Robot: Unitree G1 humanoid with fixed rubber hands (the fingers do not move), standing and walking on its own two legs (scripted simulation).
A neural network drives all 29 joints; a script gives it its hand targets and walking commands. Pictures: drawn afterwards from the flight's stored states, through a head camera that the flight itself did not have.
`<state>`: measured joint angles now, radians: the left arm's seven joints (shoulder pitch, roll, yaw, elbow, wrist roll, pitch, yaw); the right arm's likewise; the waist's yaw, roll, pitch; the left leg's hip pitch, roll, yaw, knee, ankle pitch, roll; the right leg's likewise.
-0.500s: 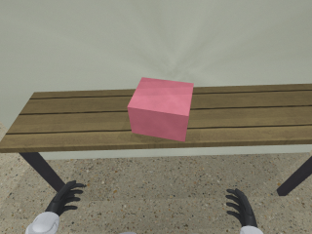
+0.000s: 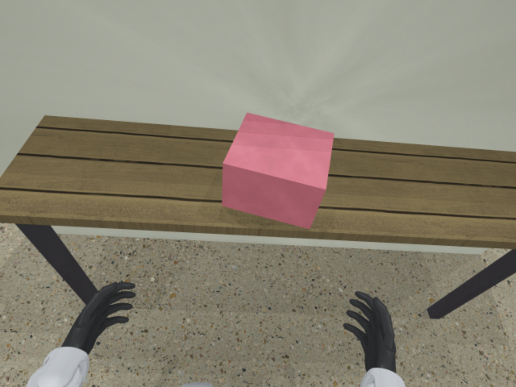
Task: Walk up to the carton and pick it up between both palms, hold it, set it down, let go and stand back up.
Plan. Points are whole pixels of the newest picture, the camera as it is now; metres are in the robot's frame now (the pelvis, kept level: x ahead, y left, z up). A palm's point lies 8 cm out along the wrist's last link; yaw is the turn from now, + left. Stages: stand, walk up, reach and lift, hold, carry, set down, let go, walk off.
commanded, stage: reach and lift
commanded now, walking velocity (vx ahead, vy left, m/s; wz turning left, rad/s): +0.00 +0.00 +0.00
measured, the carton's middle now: (277, 169) +0.57 -0.01 -0.05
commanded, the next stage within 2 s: none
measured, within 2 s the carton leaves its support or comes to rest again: neither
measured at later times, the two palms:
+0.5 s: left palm (80, 321) +0.19 +0.27 -0.01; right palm (374, 329) +0.21 -0.15 +0.02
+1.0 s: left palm (121, 250) +0.30 +0.24 +0.00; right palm (368, 293) +0.27 -0.16 -0.01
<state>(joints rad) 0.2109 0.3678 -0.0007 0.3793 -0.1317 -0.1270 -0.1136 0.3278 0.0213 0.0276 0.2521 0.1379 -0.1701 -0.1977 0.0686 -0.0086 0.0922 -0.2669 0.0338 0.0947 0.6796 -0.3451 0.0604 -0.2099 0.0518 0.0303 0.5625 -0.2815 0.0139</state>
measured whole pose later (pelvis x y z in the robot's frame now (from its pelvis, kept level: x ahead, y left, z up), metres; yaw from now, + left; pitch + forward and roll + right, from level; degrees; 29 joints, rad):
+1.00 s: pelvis +0.04 +0.01 +0.01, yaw +0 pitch +0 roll -3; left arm -0.03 0.37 -0.03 0.27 -0.22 0.02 -0.13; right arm 0.10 -0.03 0.03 0.35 0.23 -0.22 -0.28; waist 0.06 0.00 0.13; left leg -0.27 0.03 0.09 0.64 -0.36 0.04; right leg -0.20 0.05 0.03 0.50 -0.28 0.02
